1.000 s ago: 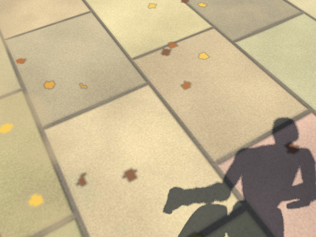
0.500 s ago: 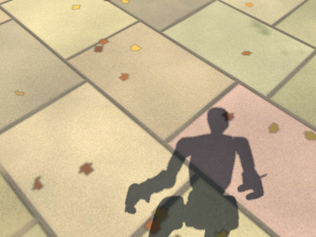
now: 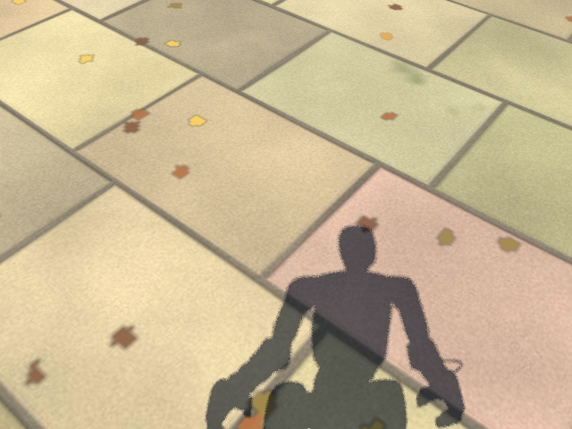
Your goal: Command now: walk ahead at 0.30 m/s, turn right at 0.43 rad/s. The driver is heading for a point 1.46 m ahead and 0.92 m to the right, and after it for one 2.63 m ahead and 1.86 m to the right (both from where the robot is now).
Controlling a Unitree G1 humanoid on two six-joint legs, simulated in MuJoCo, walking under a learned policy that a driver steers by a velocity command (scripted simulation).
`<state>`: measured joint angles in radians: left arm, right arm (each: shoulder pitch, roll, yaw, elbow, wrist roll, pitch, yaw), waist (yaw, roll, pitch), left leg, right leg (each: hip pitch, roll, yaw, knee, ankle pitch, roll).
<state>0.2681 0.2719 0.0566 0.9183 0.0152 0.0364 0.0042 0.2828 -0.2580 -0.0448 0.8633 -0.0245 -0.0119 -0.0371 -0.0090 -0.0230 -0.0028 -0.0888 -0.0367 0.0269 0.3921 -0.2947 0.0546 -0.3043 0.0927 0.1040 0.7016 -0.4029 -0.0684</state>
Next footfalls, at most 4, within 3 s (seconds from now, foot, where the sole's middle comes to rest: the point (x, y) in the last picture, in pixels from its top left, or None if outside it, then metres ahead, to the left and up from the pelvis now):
0.40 right None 0.29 -0.15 -0.78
0.96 left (344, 416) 0.56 -0.13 -0.78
1.42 right None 0.36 -0.24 -0.78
1.92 left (382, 385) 0.64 -0.23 -0.78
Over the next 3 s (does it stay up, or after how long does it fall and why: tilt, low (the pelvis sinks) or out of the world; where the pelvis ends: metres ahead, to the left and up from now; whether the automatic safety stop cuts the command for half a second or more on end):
stays up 0.89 -0.64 -0.02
